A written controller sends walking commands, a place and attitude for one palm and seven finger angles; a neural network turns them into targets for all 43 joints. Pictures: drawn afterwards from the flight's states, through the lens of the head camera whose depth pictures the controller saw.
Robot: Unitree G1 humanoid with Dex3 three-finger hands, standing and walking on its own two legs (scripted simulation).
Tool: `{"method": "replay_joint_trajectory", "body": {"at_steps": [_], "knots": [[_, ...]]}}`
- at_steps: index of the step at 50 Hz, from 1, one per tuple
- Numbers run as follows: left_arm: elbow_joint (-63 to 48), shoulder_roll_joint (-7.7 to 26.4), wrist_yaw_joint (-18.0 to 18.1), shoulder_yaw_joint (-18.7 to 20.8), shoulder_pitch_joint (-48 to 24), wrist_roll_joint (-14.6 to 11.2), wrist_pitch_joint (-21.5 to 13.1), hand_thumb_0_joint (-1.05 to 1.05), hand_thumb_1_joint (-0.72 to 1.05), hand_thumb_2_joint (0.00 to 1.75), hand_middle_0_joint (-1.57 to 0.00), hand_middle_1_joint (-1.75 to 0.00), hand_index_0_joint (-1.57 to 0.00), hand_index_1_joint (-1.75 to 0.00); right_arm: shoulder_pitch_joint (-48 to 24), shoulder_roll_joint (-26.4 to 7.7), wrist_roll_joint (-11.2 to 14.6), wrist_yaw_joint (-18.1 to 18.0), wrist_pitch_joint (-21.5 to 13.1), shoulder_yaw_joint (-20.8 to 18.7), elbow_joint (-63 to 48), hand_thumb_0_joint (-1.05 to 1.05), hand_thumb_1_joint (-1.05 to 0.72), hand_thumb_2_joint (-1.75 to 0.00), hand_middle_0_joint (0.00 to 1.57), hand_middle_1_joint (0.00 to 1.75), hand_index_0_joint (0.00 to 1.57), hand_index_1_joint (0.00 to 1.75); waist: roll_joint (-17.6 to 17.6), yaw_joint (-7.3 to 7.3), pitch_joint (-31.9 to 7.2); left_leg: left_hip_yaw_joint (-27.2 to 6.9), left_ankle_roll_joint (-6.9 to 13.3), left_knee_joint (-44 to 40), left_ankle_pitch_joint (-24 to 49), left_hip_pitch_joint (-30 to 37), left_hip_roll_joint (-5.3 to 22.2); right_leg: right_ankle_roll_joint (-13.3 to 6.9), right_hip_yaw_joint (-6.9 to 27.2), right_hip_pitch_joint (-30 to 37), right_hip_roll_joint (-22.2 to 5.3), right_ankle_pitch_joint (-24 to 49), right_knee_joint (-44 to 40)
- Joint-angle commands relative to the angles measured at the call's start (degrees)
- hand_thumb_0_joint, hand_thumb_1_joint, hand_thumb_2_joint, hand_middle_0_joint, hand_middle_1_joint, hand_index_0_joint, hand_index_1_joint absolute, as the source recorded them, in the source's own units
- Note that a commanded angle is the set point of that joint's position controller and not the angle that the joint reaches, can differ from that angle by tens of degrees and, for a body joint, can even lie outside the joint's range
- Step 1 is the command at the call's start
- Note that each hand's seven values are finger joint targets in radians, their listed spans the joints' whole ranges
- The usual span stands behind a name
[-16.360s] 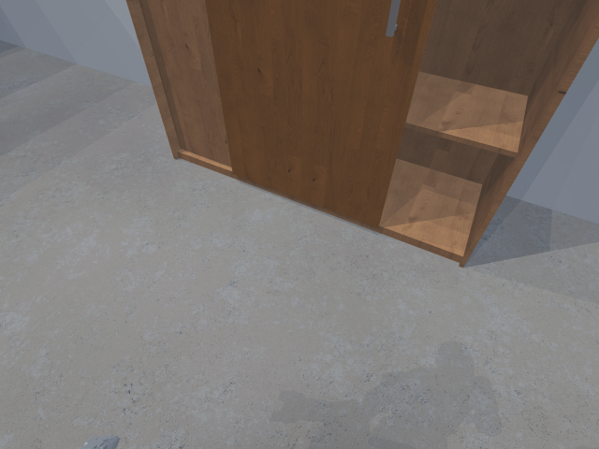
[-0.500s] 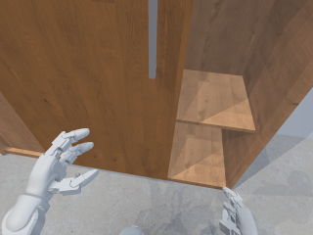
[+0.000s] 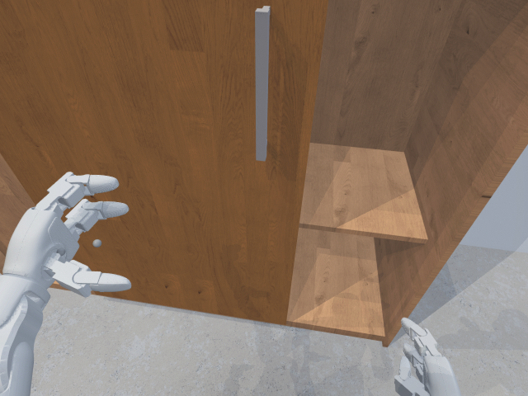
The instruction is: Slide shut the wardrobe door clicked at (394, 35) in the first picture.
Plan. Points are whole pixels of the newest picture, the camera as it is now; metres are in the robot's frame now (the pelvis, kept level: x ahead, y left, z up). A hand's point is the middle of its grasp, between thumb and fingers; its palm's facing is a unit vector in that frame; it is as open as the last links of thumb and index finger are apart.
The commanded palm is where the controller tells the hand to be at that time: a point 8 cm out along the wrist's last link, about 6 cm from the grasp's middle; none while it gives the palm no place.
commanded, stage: raise the hand with hooked fingers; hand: left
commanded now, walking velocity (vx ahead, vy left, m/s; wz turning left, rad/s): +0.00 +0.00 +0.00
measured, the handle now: (263, 91) +0.55 +0.07 +0.23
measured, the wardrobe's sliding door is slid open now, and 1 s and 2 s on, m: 0.37 0.37 0.37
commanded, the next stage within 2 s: move the hooked fingers beside the handle in 0.92 s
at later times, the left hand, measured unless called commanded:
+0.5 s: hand (58, 161) +0.28 +0.28 +0.26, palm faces +0.05 -0.99 -0.15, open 14.0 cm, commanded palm +0.24 +0.31 +0.26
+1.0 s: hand (85, 157) +0.29 +0.26 +0.25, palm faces +0.04 -0.99 -0.14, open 14.0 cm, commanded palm +0.26 +0.30 +0.26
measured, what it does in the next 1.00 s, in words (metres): stands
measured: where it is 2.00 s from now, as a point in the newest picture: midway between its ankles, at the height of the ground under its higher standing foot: outside the picture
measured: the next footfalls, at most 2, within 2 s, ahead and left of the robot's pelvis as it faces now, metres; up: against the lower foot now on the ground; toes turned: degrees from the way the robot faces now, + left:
none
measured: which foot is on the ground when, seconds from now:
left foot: down 0.00-1.00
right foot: down 0.00-1.00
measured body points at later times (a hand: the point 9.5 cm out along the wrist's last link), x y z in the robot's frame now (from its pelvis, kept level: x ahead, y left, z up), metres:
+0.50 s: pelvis +0.00 -0.01 +0.01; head -0.03 -0.03 +0.46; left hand +0.27 +0.33 +0.27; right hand +0.21 -0.22 -0.06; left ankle +0.07 +0.10 -0.73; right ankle -0.01 -0.12 -0.73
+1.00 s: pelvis +0.02 -0.02 +0.01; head -0.02 -0.04 +0.46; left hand +0.29 +0.31 +0.26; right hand +0.22 -0.24 -0.06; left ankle +0.07 +0.10 -0.73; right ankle -0.01 -0.12 -0.73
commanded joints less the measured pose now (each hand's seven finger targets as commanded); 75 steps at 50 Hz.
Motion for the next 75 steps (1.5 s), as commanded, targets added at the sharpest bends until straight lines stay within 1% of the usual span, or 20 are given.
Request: {"method": "replay_joint_trajectory", "body": {"at_steps": [1,2,7,10,18,21,23,26,31,35,38,40,44,52,60,63,66,69,73,75], "knots": [[-9.7,14.2,-1.3,7.0,-18.3,-1.3,0.5,0.00,-0.50,0.30,-0.30,-1.20,-0.30,-1.20,-8.5,-6.1,0.8,-0.6,-2.5,-1.5,-8.9,0.00,-0.90,-0.90,0.20,0.30,0.20,0.30,3.7,0.09,-5.0,-3.6,0.3,-9.6,-2.9,10.4,-0.4,-0.9,0.8,-6.6,1.4,3.6,-8.0],[-9.4,15.2,-1.5,7.6,-19.5,-1.0,1.3,0.00,-0.50,0.30,-0.30,-1.20,-0.30,-1.20,-8.7,-6.1,0.8,-0.5,-2.2,-1.4,-8.9,0.00,-0.90,-0.90,0.20,0.30,0.20,0.30,5.1,0.35,-5.1,-3.1,0.4,-9.6,-2.2,10.9,-0.7,-1.0,1.1,-6.1,1.5,3.8,-8.8],[-6.5,18.4,-2.9,9.8,-24.4,-1.3,4.9,0.00,-0.50,0.30,-0.30,-1.20,-0.30,-1.20,-9.8,-5.9,1.0,-0.4,-0.4,-0.6,-9.0,0.00,-0.90,-0.90,0.20,0.30,0.20,0.30,1.5,0.41,-6.0,-3.3,0.5,-10.2,-0.3,12.5,-0.7,-1.0,1.3,-4.7,1.7,5.4,-10.6],[-7.5,19.9,-3.6,9.7,-30.5,-1.0,6.5,0.00,-0.50,0.30,-0.30,-1.20,-0.30,-1.20,-11.0,-5.8,1.5,-0.3,0.4,-0.3,-9.4,0.00,-0.90,-0.90,0.20,0.30,0.20,0.30,4.4,-0.01,-7.6,-3.4,0.4,-10.8,-0.1,14.0,-1.0,-1.1,1.3,-4.5,1.3,5.8,-10.8],[-2.5,24.9,-5.5,11.9,-38.3,-0.7,10.7,0.00,-0.50,0.30,-0.30,-1.20,-0.30,-1.20,-12.1,-6.2,2.0,-0.1,2.1,0.1,-9.3,0.00,-0.90,-0.90,0.20,0.30,0.20,0.30,2.9,0.02,-7.1,-3.5,0.6,-11.6,0.6,14.2,-1.4,-1.2,1.6,-3.9,0.9,5.7,-12.7],[-0.8,27.1,-6.4,12.5,-41.6,-0.1,12.5,0.00,-0.50,0.30,-0.30,-1.20,-0.30,-1.20,-12.5,-6.6,2.4,0.1,2.5,-0.1,-9.8,0.00,-0.90,-0.90,0.20,0.30,0.20,0.30,4.4,0.10,-8.5,-3.3,0.7,-11.4,1.5,15.4,-1.6,-1.1,1.7,-4.1,0.8,6.6,-12.4],[3.3,24.0,-7.2,10.3,-38.8,-0.6,13.5,0.00,-0.50,0.30,-0.30,-1.20,-0.30,-1.20,-12.0,-6.6,2.6,0.4,2.9,-0.1,-9.6,0.00,-0.90,-0.90,0.20,0.30,0.20,0.30,2.1,-0.24,-6.2,-3.3,0.7,-11.5,0.8,13.9,-1.6,-1.0,1.8,-4.8,0.8,5.9,-12.9],[3.6,24.6,-8.2,10.9,-36.1,-0.6,14.5,0.00,-0.50,0.30,-0.30,-1.20,-0.30,-1.20,-11.9,-7.3,3.0,0.9,3.5,-0.6,-10.5,0.00,-0.90,-0.90,0.20,0.30,0.20,0.30,-0.9,0.16,-8.0,-2.8,0.9,-10.6,2.7,14.2,-1.7,-0.6,1.8,-4.8,0.7,8.0,-12.2],[-3.2,27.4,-6.7,14.5,-37.6,-1.3,12.6,0.00,-0.50,0.30,-0.30,-1.20,-0.30,-1.20,-12.3,-7.2,2.6,1.1,3.6,-1.1,-11.6,0.00,-0.90,-0.90,0.20,0.30,0.20,0.30,1.7,0.49,-11.6,-2.3,1.0,-9.4,5.8,16.4,-1.8,-0.8,2.3,-3.3,0.6,10.9,-11.5],[-4.5,27.0,-5.0,14.9,-37.9,-0.8,11.8,0.00,-0.50,0.30,-0.30,-1.20,-0.30,-1.20,-12.0,-6.8,2.4,0.8,3.4,-1.1,-11.0,0.00,-0.90,-0.90,0.20,0.30,0.20,0.30,4.7,0.40,-10.0,-2.0,0.9,-9.9,6.4,16.5,-1.6,-0.9,1.8,-3.7,0.8,11.5,-11.3],[-2.9,26.3,-4.6,13.6,-38.2,-0.2,12.5,0.00,-0.50,0.30,-0.30,-1.20,-0.30,-1.20,-11.9,-6.7,2.4,0.5,3.5,-1.0,-10.5,0.00,-0.90,-0.90,0.20,0.30,0.20,0.30,3.5,0.04,-7.3,-2.1,1.0,-10.5,4.6,15.4,-1.5,-0.7,1.9,-4.6,0.8,9.4,-12.1],[-4.5,26.3,-4.6,13.4,-38.8,0.2,12.7,0.00,-0.50,0.30,-0.30,-1.20,-0.30,-1.20,-12.0,-6.7,2.5,0.3,3.4,-1.1,-10.8,0.00,-0.90,-0.90,0.20,0.30,0.20,0.30,5.2,0.03,-9.4,-2.0,1.0,-10.4,6.1,16.9,-1.5,-0.9,1.8,-3.7,0.7,11.2,-11.4],[-4.4,26.2,-5.5,13.8,-37.8,-0.5,12.9,0.00,-0.50,0.30,-0.30,-1.20,-0.30,-1.20,-11.9,-6.7,2.5,0.3,3.7,-1.1,-10.7,0.00,-0.90,-0.90,0.20,0.30,0.20,0.30,2.5,-0.05,-11.2,-1.7,1.3,-9.4,8.7,17.6,-1.6,-0.5,2.1,-2.5,0.6,15.4,-11.3],[-0.7,25.9,-5.9,13.8,-37.0,-0.9,13.4,0.00,-0.50,0.30,-0.30,-1.20,-0.30,-1.20,-12.0,-6.6,2.6,0.7,4.4,-1.0,-10.2,0.00,-0.90,-0.90,0.20,0.30,0.20,0.30,-0.2,0.03,-9.4,-1.4,1.3,-8.7,9.4,16.4,-1.6,-0.2,2.1,-3.3,0.6,16.8,-11.3],[0.9,23.2,-4.4,8.6,-46.8,0.9,11.7,0.00,-0.50,0.30,-0.30,-1.20,-0.30,-1.20,-12.0,-6.3,2.6,-0.2,4.1,-1.0,-9.4,0.00,-0.90,-0.90,0.20,0.30,0.20,0.30,3.2,-1.45,-10.5,-2.0,1.2,-9.4,6.8,17.8,-1.5,-0.6,2.2,-4.8,0.3,13.2,-11.2],[2.6,22.6,-3.4,8.2,-47.9,1.2,11.3,0.00,-0.50,0.30,-0.30,-1.20,-0.30,-1.20,-11.8,-6.4,2.5,-0.3,4.3,-1.0,-9.1,0.00,-0.90,-0.90,0.20,0.30,0.20,0.30,1.7,-1.32,-10.6,-2.2,1.2,-9.5,6.6,16.9,-1.6,-0.7,2.1,-4.2,0.2,13.0,-11.3],[2.7,21.3,-2.4,7.1,-49.0,1.8,11.5,0.00,-0.50,0.30,-0.30,-1.20,-0.30,-1.20,-12.1,-6.1,2.5,-0.1,4.6,-1.2,-9.5,0.00,-0.90,-0.90,0.20,0.30,0.20,0.30,3.8,-0.96,-12.4,-2.1,1.0,-9.6,7.5,18.0,-1.4,-0.9,2.1,-3.6,0.1,13.9,-10.4],[5.2,22.6,-1.3,9.0,-48.1,2.0,12.0,0.00,-0.50,0.30,-0.30,-1.20,-0.30,-1.20,-11.8,-6.4,2.3,0.0,5.2,-1.4,-9.2,0.00,-0.90,-0.90,0.20,0.30,0.20,0.30,-0.6,-0.57,-12.5,-1.9,1.2,-9.5,8.7,16.6,-1.2,-0.7,2.1,-2.4,0.1,15.7,-10.4],[2.4,20.2,-0.2,7.1,-48.7,2.3,12.0,0.00,-0.50,0.30,-0.30,-1.20,-0.30,-1.20,-12.2,-5.9,2.4,0.4,5.8,-1.4,-9.9,0.00,-0.90,-0.90,0.20,0.30,0.20,0.30,2.9,-0.73,-12.6,-1.4,1.0,-9.4,10.0,17.1,-1.2,-0.9,2.0,-2.3,0.0,16.9,-9.9],[2.1,18.7,0.3,6.0,-48.8,2.2,12.2,0.00,-0.50,0.30,-0.30,-1.20,-0.30,-1.20,-12.1,-5.9,2.4,0.4,5.8,-1.5,-10.0,0.00,-0.90,-0.90,0.20,0.30,0.20,0.30,0.9,-0.90,-13.2,-1.6,1.1,-9.3,10.2,18.0,-1.0,-0.8,2.0,-2.7,0.2,17.1,-9.6]]}}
